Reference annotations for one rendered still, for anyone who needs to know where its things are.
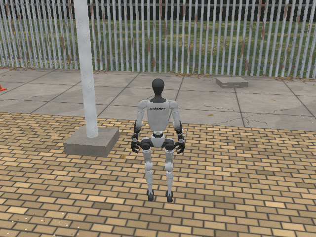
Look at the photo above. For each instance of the robot right upper arm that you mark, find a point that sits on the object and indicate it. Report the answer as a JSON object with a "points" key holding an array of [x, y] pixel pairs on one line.
{"points": [[175, 113]]}

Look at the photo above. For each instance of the robot left upper arm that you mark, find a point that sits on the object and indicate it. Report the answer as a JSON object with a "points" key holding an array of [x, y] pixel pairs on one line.
{"points": [[140, 112]]}

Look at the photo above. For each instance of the left robot hand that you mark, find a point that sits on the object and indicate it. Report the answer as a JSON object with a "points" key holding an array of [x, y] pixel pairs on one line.
{"points": [[133, 146]]}

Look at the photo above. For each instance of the right robot hand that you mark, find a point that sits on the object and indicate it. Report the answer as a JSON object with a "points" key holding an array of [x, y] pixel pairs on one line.
{"points": [[181, 147]]}

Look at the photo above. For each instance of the right robot shin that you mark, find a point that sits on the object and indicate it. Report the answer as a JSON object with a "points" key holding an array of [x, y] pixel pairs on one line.
{"points": [[169, 179]]}

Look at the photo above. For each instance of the robot right forearm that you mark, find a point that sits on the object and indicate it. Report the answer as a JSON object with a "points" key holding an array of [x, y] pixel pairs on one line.
{"points": [[179, 133]]}

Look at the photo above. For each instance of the right robot foot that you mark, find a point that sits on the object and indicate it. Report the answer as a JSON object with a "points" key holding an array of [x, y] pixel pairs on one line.
{"points": [[169, 198]]}

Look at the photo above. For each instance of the robot left forearm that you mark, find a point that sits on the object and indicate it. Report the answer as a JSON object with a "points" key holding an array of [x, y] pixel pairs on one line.
{"points": [[135, 133]]}

